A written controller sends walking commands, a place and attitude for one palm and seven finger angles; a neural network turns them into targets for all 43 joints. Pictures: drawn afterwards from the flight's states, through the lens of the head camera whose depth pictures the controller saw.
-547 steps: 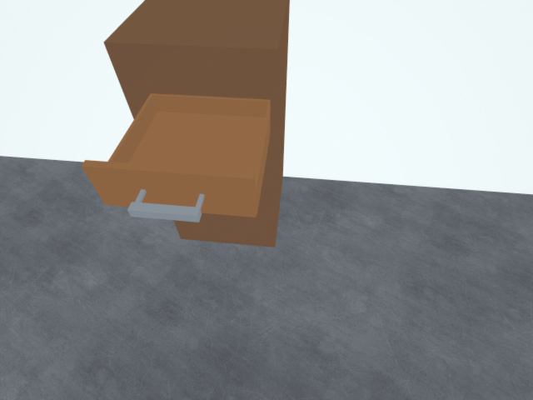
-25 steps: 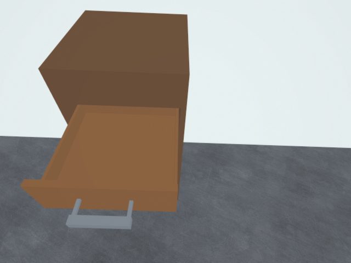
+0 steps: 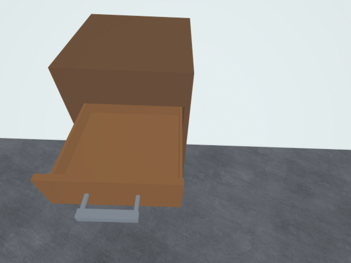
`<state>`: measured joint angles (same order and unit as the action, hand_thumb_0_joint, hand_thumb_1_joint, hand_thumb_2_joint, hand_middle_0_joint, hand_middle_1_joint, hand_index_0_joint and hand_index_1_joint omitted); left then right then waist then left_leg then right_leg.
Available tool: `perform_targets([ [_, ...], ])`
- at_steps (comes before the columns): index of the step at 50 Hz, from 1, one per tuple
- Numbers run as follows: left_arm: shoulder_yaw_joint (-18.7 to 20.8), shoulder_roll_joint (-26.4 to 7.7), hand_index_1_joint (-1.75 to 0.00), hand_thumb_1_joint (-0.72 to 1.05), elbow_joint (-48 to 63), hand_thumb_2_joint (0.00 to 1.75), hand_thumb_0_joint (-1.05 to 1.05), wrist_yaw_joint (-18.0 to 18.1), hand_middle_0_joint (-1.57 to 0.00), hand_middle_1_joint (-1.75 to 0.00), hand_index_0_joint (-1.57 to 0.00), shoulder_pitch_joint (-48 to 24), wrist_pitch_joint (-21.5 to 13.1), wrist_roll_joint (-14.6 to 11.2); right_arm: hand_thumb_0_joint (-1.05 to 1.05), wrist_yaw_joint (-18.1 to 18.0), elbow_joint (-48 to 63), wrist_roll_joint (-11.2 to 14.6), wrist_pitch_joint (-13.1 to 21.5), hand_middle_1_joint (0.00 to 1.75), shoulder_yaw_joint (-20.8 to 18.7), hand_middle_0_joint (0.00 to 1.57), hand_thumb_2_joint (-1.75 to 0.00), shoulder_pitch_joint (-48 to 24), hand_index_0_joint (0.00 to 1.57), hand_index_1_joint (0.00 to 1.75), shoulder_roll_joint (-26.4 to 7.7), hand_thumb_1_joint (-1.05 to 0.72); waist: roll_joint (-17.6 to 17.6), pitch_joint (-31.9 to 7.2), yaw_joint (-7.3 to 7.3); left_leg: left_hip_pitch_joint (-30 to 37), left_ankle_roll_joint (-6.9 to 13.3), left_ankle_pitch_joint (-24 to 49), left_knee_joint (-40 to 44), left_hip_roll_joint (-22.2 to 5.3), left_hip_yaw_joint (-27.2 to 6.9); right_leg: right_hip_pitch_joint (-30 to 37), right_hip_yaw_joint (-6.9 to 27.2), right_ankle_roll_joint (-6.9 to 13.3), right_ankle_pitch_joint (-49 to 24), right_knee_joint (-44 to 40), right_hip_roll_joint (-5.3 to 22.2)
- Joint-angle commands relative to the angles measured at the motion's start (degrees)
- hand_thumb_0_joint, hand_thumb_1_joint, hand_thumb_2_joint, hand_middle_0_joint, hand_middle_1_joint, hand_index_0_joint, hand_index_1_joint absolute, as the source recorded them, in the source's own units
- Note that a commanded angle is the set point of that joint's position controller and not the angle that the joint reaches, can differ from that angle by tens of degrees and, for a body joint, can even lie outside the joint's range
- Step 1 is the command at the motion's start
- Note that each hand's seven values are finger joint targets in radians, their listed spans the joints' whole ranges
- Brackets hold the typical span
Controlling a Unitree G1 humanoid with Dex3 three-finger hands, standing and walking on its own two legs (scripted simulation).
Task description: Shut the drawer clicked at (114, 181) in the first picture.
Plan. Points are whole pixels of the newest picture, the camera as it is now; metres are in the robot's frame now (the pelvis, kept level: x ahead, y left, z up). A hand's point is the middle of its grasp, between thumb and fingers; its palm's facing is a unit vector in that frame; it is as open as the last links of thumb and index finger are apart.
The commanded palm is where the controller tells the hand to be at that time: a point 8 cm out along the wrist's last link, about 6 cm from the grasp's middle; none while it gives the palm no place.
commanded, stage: come to a stop and stand still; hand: left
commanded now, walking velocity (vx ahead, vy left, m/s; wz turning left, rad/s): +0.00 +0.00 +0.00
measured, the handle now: (109, 206) +0.27 +0.19 -0.08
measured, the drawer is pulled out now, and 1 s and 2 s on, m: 0.30 0.30 0.28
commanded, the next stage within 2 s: look again from close up in 0.58 s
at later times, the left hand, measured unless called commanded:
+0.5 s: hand out of the picture -0.04 +0.18 -0.18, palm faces +0.02 -0.99 -0.15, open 7.4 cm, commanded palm none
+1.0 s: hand out of the picture -0.02 +0.17 -0.17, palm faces +0.02 -0.99 -0.15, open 7.4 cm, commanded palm none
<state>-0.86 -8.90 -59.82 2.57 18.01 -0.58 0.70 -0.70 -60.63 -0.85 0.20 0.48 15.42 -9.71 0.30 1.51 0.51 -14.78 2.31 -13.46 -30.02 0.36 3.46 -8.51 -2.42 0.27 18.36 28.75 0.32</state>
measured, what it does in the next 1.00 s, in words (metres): stands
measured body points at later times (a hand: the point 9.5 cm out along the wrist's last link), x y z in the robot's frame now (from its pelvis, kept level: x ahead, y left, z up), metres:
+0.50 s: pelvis +0.00 +0.02 +0.01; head +0.01 +0.04 +0.45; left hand -0.04 +0.23 -0.16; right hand -0.01 -0.20 -0.15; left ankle +0.03 +0.09 -0.74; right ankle -0.03 -0.12 -0.73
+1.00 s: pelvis +0.00 +0.02 +0.01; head +0.01 +0.03 +0.46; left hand -0.02 +0.22 -0.16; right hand -0.01 -0.20 -0.15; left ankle +0.03 +0.09 -0.74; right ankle -0.03 -0.12 -0.74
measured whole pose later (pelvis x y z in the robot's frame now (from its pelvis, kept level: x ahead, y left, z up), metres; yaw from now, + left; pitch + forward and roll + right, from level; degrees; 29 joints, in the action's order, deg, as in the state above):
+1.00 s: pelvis +0.00 +0.02 +0.01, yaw +0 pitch -1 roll +0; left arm -1.2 -7.5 -61.9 2.5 19.9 -0.6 0.7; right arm -0.8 -65.3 -0.4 1.5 0.9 16.6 -7.9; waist 1.5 1.4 0.0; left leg -12.5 3.9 -10.4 -23.9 2.2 4.6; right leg -7.1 -1.4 -1.4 15.7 24.1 2.0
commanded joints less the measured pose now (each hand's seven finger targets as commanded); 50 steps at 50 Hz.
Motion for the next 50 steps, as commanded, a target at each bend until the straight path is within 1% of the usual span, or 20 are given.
perform_targets([
  [1, 0.82, -5.03, -0.30, 0.90, 1.96, 0.90, 0.00, 0.09, -0.20, -0.30, -0.20, 4.59, -0.74, 0.19, 0.00, -0.30, 1.84, 0.15, 0.94, 0.30, -1.08, 0.20, -0.90, 2.09, 0.20, 0.30, -5.63, -0.90, 0.45, 3.36, -0.51, 0.85, 0.58, 2.72, 7.35, -5.49, -7.90, -4.33, 5.41, 2.56, -4.38, -7.06, 5.03],
  [2, 0.81, -5.07, -0.30, 0.90, 1.94, 0.90, 0.00, 0.06, -0.20, -0.30, -0.20, 4.52, -0.71, 0.21, 0.00, -0.27, 1.72, 0.15, 0.92, 0.30, -1.05, 0.20, -0.90, 2.10, 0.20, 0.30, -5.71, -0.90, 0.48, 3.64, -0.45, 0.81, 0.54, 1.98, 7.73, -5.44, -8.04, -4.48, 5.31, 2.50, -3.94, -7.27, 5.13],
  [4, 0.79, -5.15, -0.30, 0.90, 1.94, 0.90, 0.00, 0.01, -0.20, -0.30, -0.20, 4.71, -0.61, 0.23, 0.00, -0.28, 1.35, 0.17, 1.14, 0.30, -0.98, 0.20, -0.90, 2.39, 0.20, 0.30, -5.86, -0.90, -1.15, 3.32, -0.67, 0.92, 0.73, 3.07, 8.68, -5.83, -8.51, -3.69, 4.68, 2.25, -4.73, -7.03, 4.99],
  [7, 0.71, -5.06, -0.30, 0.90, 1.67, 0.90, 0.00, -0.06, -0.20, -0.30, -0.20, 5.06, -0.64, 0.25, 0.00, -0.18, 1.01, 0.20, 1.00, 0.30, -0.98, 0.20, -0.90, 2.18, 0.20, 0.30, -5.81, -0.90, 0.25, 3.58, -0.57, 1.02, 0.60, 0.29, 9.40, -5.58, -8.49, -4.05, 4.89, 2.16, -3.62, -7.94, 5.19],
  [8, 0.71, -5.17, -0.30, 0.90, 1.62, 0.90, 0.00, -0.13, -0.20, -0.30, -0.20, 5.00, -0.56, 0.28, 0.00, -0.21, 0.77, 0.26, 1.14, 0.30, -1.01, 0.20, -0.90, 2.79, 0.20, 0.30, -5.95, -0.90, -0.52, 3.57, -0.57, 1.11, 0.82, 0.71, 10.33, -5.95, -9.01, -3.92, 4.56, 2.09, -3.83, -7.65, 4.90],
  [10, 0.59, -4.86, -0.30, 0.90, 1.26, 0.90, 0.00, -0.11, -0.20, -0.30, -0.20, 5.54, -0.63, 0.28, 0.00, -0.19, 0.42, 0.28, 1.20, 0.30, -1.01, 0.20, -0.90, 2.62, 0.20, 0.30, -5.93, -0.90, 0.06, 3.10, -0.71, 1.64, 0.87, 0.53, 10.47, -6.04, -9.03, -3.70, 4.36, 1.88, -4.29, -7.86, 5.23],
  [12, 0.47, -4.66, -0.30, 0.90, 0.98, 0.90, 0.00, -0.11, -0.20, -0.30, -0.20, 5.77, -0.61, 0.29, 0.00, -0.13, 0.00, 0.28, 1.10, 0.30, -1.03, 0.20, -0.90, 2.70, 0.20, 0.30, -5.82, -0.90, 0.04, 4.07, -0.62, 1.22, 0.78, -1.64, 11.20, -5.92, -9.10, -4.28, 4.40, 1.86, -3.28, -8.34, 5.24],
  [15, 0.41, -4.51, -0.30, 0.90, 0.54, 0.90, 0.00, -0.17, -0.20, -0.30, -0.20, 6.36, -0.49, 0.39, 0.00, -0.11, -0.43, 0.25, 1.08, 0.30, -1.17, 0.20, -0.90, 2.93, 0.20, 0.30, -5.99, -0.90, -1.56, 4.27, -0.76, 0.76, 0.87, -4.48, 13.05, -6.43, -9.91, -4.30, 3.90, 1.76, -2.73, -8.03, 4.83],
  [17, 0.37, -4.22, -0.30, 0.90, 0.13, 0.90, 0.00, -0.17, -0.20, -0.30, -0.20, 6.91, -0.67, 0.40, 0.00, -0.10, -0.84, 0.36, 1.21, 0.30, -1.14, 0.20, -0.90, 3.14, 0.20, 0.30, -5.69, -0.90, -0.33, 3.82, -0.90, 0.98, 1.00, -3.53, 12.90, -6.34, -9.78, -3.82, 3.75, 1.71, -3.69, -8.23, 5.14],
  [21, 0.36, -3.75, -0.30, 0.90, -0.41, 0.90, 0.00, -0.14, -0.20, -0.30, -0.20, 7.67, -0.61, 0.42, 0.00, -0.20, -1.50, 0.41, 1.35, 0.30, -1.22, 0.20, -0.90, 3.61, 0.20, 0.30, -5.59, -0.90, -0.69, 2.94, -0.91, 1.99, 1.17, -3.50, 13.85, -6.82, -10.46, -3.71, 3.27, 1.50, -3.76, -7.89, 4.98],
  [23, 0.38, -3.84, -0.30, 0.90, -0.62, 0.90, 0.00, -0.20, -0.20, -0.30, -0.20, 8.03, -0.55, 0.37, 0.00, -0.23, -1.80, 0.50, 1.44, 0.30, -1.21, 0.20, -0.90, 3.88, 0.20, 0.30, -5.59, -0.90, -1.66, 2.85, -1.07, 2.21, 1.26, -3.05, 14.48, -7.02, -10.56, -3.63, 2.93, 1.35, -3.92, -7.76, 4.94],
  [26, 0.23, -3.33, -0.30, 0.90, -1.12, 0.90, 0.00, -0.09, -0.20, -0.30, -0.20, 8.45, -0.81, 0.37, 0.00, -0.33, -2.18, 0.50, 1.60, 0.30, -1.12, 0.20, -0.90, 4.07, 0.20, 0.30, -5.11, -0.90, 0.34, 2.22, -0.93, 3.76, 1.31, 0.95, 12.67, -6.66, -9.62, -3.71, 3.44, 1.36, -5.92, -8.42, 5.46],
  [28, 0.31, -3.51, -0.30, 0.90, -1.13, 0.90, 0.00, -0.10, -0.20, -0.30, -0.20, 8.20, -0.73, 0.31, 0.00, -0.36, -2.42, 0.60, 1.69, 0.30, -1.14, 0.20, -0.90, 4.41, 0.20, 0.30, -4.86, -0.90, -0.47, 2.16, -0.78, 4.25, 1.29, 2.51, 12.78, -6.68, -9.45, -3.76, 3.43, 1.26, -6.24, -8.27, 5.38],
  [32, 0.25, -2.92, -0.30, 0.90, -1.44, 0.90, 0.00, 0.03, -0.20, -0.30, -0.20, 8.69, -0.81, 0.31, 0.00, -0.45, -2.99, 0.58, 1.73, 0.30, -0.98, 0.20, -0.90, 4.35, 0.20, 0.30, -4.46, -0.90, 0.19, 2.83, -0.83, 4.21, 1.24, 3.27, 12.20, -6.54, -9.06, -3.91, 3.72, 1.29, -6.63, -8.84, 5.70],
  [36, 0.30, -2.82, -0.30, 0.90, -1.48, 0.90, 0.00, 0.04, -0.20, -0.30, -0.20, 8.49, -0.66, 0.34, 0.00, -0.46, -3.12, 0.50, 1.68, 0.30, -0.98, 0.20, -0.90, 4.59, 0.20, 0.30, -4.49, -0.90, 0.15, 3.98, -0.81, 3.47, 1.13, 1.48, 13.13, -6.64, -9.28, -4.52, 3.73, 1.36, -5.78, -8.62, 5.47],
  [38, 0.33, -3.15, -0.30, 0.90, -1.45, 0.90, 0.00, 0.00, -0.20, -0.30, -0.20, 8.51, -0.61, 0.29, 0.00, -0.45, -3.13, 0.59, 1.74, 0.30, -1.01, 0.20, -0.90, 4.68, 0.20, 0.30, -4.46, -0.90, -1.16, 3.07, -0.92, 3.97, 1.23, 2.05, 13.52, -6.79, -9.28, -3.95, 3.53, 1.30, -5.91, -8.55, 5.44],
  [39, 0.30, -3.06, -0.30, 0.90, -1.46, 0.90, 0.00, 0.04, -0.20, -0.30, -0.20, 8.42, -0.65, 0.31, 0.00, -0.46, -3.15, 0.54, 1.73, 0.30, -0.94, 0.20, -0.90, 4.48, 0.20, 0.30, -4.47, -0.90, -0.35, 3.66, -0.98, 3.56, 1.16, 2.09, 13.12, -6.67, -9.16, -4.15, 3.61, 1.30, -6.12, -8.63, 5.55],
  [42, 0.31, -3.02, -0.30, 0.90, -1.35, 0.90, 0.00, 0.09, -0.20, -0.30, -0.20, 8.24, -0.84, 0.27, 0.00, -0.43, -3.33, 0.53, 1.83, 0.30, -0.90, 0.20, -0.90, 4.73, 0.20, 0.30, -4.13, -0.90, 0.88, 2.75, -0.77, 4.54, 1.12, 4.42, 11.90, -6.24, -8.55, -3.93, 4.08, 1.40, -7.29, -8.95, 5.86],
  [48, 0.39, -3.16, -0.30, 0.90, -1.10, 0.90, 0.00, 0.05, -0.20, -0.30, -0.20, 7.76, -0.75, 0.17, 0.00, -0.51, -3.46, 0.60, 1.87, 0.30, -0.82, 0.20, -0.90, 4.97, 0.20, 0.30, -3.88, -0.90, -0.16, 3.25, -0.80, 4.48, 1.09, 5.23, 12.03, -6.37, -8.13, -3.95, 4.25, 1.47, -7.45, -9.25, 5.69],
  [50, 0.37, -3.06, -0.30, 0.90, -1.13, 0.90, 0.00, 0.10, -0.20, -0.30, -0.20, 7.51, -0.73, 0.18, 0.00, -0.47, -3.54, 0.55, 1.74, 0.30, -0.79, 0.20, -0.90, 4.89, 0.20, 0.30, -3.88, -0.90, 0.55, 4.17, -0.75, 3.68, 0.91, 3.50, 11.99, -6.16, -8.19, -4.31, 4.44, 1.55, -6.52, -9.44, 5.77],
])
